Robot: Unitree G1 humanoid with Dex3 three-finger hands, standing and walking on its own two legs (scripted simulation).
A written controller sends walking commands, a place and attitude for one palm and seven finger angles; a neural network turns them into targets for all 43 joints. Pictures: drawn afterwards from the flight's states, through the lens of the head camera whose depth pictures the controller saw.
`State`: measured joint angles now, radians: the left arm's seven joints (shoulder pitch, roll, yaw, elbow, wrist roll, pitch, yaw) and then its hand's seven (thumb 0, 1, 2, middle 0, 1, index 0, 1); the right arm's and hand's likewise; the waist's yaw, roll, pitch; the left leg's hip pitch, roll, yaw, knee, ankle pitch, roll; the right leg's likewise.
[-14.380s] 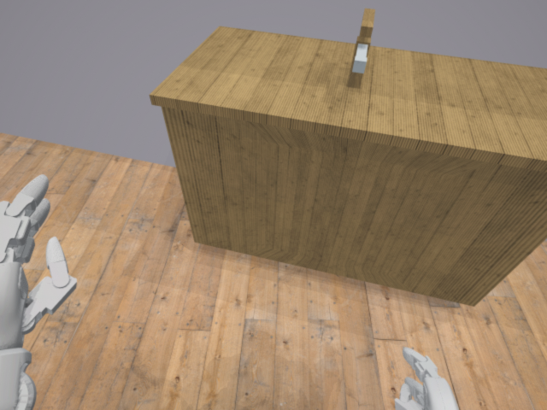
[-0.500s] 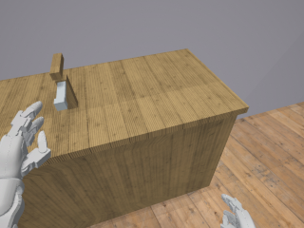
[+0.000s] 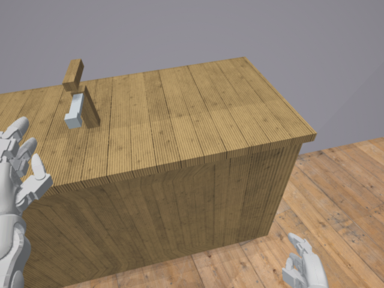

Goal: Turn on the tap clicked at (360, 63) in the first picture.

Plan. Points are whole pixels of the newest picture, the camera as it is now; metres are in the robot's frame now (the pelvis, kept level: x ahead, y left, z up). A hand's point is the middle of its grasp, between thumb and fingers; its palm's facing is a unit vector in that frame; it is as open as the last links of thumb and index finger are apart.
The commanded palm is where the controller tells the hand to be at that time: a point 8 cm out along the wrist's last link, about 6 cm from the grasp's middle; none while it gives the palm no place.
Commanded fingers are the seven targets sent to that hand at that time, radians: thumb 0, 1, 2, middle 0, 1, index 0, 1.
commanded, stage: turn the palm inward beside the body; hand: left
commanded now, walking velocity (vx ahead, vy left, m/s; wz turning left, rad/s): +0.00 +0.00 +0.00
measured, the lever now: (73, 120) +0.42 +0.34 +0.15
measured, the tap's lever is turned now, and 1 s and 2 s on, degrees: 1 1 1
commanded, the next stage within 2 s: reach beside the lever's end, fingers flat in 1.42 s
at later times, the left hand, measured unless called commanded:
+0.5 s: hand (25, 183) +0.20 +0.28 +0.20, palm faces +0.47 -0.87 -0.16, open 7.4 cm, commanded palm +0.15 +0.32 +0.21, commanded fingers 0.00 0.90 0.90 -0.20 -0.30 -0.20 -0.30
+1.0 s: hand (27, 192) +0.19 +0.26 +0.20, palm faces +0.49 -0.87 -0.10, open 7.4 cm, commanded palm +0.13 +0.30 +0.21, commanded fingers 0.00 0.90 0.90 -0.20 -0.30 -0.20 -0.30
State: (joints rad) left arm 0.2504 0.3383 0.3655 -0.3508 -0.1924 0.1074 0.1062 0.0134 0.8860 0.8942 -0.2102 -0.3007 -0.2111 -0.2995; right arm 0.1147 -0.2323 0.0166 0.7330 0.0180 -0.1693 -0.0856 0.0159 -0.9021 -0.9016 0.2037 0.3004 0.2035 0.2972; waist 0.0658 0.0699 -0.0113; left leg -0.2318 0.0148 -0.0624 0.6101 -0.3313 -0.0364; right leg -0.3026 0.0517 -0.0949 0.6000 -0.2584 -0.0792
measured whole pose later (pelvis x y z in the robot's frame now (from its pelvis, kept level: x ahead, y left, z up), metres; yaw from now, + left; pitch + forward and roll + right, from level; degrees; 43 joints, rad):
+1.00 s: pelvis +0.00 +0.03 +0.01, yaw +1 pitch -7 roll +0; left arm 0.32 0.24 0.30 -0.61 -0.27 0.40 0.14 0.01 0.89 0.90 -0.20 -0.30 -0.20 -0.30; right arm 0.12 -0.22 0.08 0.72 0.04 -0.22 -0.10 0.02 -0.90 -0.90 0.20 0.30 0.20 0.30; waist 0.12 0.08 -0.02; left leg -0.11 -0.02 -0.06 0.52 -0.29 -0.01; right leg -0.17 0.02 -0.09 0.51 -0.22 -0.06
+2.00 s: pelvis +0.01 +0.03 +0.01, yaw +1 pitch -5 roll +0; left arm 0.15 0.22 0.29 -0.44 -0.24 0.39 0.17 0.02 0.90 0.90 -0.20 -0.30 -0.20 -0.30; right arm 0.12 -0.22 0.07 0.72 0.04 -0.22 -0.11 0.02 -0.90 -0.90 0.20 0.30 0.20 0.30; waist 0.11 0.07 -0.01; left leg -0.12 -0.03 -0.06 0.51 -0.29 0.00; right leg -0.19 0.01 -0.08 0.51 -0.23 -0.05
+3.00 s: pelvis +0.02 +0.02 +0.01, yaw +0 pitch +2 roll +1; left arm -0.27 0.38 0.47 0.27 -0.19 0.19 0.09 0.02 0.89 0.90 -0.16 -0.19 -0.16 -0.18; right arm 0.20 -0.26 0.02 0.73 0.06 -0.16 -0.14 0.02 -0.90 -0.90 0.20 0.30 0.20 0.30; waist 0.04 0.06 -0.03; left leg -0.27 -0.01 -0.04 0.56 -0.32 -0.01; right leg -0.35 0.03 -0.07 0.56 -0.25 -0.07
